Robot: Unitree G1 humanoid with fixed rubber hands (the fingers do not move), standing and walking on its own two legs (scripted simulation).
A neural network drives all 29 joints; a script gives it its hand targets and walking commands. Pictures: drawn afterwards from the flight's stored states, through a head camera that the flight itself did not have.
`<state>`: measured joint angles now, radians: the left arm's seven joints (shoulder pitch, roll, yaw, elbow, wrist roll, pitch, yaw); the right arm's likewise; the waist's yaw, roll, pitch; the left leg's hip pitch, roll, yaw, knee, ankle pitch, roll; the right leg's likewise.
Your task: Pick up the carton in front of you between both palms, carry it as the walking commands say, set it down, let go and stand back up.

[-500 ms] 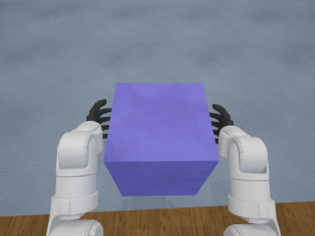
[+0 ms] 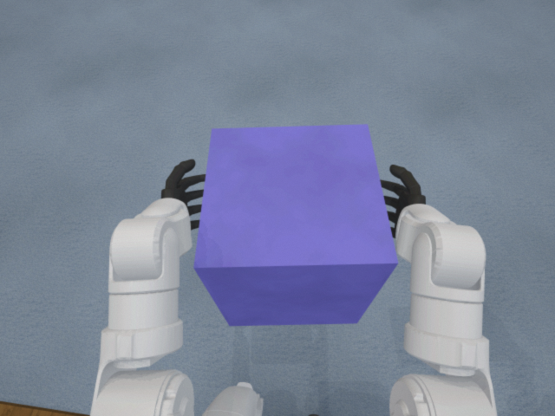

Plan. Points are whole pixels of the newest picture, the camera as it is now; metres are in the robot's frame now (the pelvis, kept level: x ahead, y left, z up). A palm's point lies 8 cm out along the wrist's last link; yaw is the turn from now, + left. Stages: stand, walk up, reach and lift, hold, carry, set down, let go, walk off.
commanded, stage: carry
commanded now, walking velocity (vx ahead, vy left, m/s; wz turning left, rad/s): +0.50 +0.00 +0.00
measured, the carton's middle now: (291, 235) +0.37 +0.03 +0.00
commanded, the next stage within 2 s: none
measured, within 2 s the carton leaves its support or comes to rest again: neither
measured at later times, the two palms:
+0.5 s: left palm (238, 88) +0.70 +0.18 -0.02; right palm (386, 102) +0.69 -0.12 -0.02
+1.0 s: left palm out of the picture +1.00 +0.20 +0.03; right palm out of the picture +1.01 -0.10 +0.01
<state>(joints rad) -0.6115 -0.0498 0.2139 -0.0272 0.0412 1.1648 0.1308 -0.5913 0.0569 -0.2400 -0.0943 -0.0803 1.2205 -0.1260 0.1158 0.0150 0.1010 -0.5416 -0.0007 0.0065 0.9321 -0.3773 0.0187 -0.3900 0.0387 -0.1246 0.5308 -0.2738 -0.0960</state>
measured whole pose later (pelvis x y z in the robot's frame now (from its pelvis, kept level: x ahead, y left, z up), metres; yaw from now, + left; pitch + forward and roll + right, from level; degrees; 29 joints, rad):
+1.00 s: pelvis +0.68 +0.03 -0.08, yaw +3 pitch +6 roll +3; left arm -0.45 -0.11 0.24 -0.13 0.06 1.14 0.11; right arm -0.39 0.13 -0.19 -0.19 -0.12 1.16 -0.12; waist 0.04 -0.01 -0.06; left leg -0.60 0.02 0.12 0.55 -0.06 -0.01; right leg -0.05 0.02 -0.08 0.28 -0.34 -0.08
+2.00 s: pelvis +1.32 +0.05 -0.09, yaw +0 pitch +4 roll +1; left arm -0.16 -0.13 0.13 -0.33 0.12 1.22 0.09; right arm -0.17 0.13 -0.09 -0.30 -0.11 1.21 -0.10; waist -0.01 -0.03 -0.14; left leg -0.44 0.06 0.24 0.54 -0.17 0.07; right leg -0.19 -0.11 -0.10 0.86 -0.48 0.03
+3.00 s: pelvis +1.96 +0.05 -0.08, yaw -1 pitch +4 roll -1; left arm -0.17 -0.13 0.12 -0.36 0.12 1.21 0.08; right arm -0.17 0.14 -0.10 -0.33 -0.10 1.20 -0.09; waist -0.01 -0.03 -0.01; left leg -0.37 0.04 0.24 0.39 -0.10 0.08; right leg -0.33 -0.05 -0.08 0.87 -0.49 0.03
